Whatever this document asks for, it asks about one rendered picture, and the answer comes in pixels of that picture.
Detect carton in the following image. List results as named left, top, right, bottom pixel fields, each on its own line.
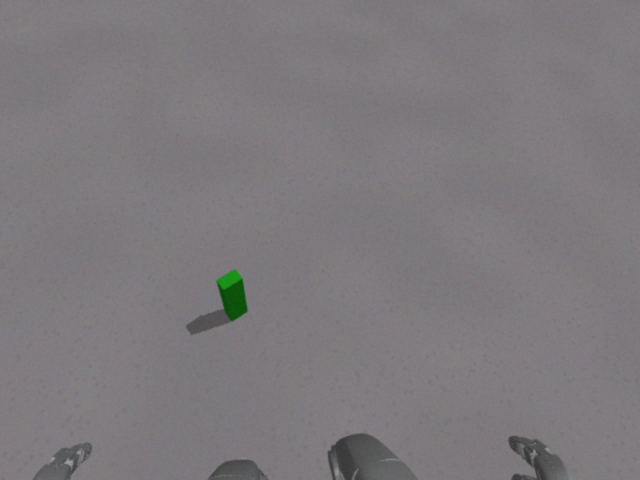
left=216, top=269, right=248, bottom=322

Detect right robot hand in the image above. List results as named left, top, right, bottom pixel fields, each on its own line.
left=508, top=436, right=575, bottom=480

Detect left robot hand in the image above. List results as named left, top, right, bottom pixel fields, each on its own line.
left=33, top=443, right=92, bottom=480

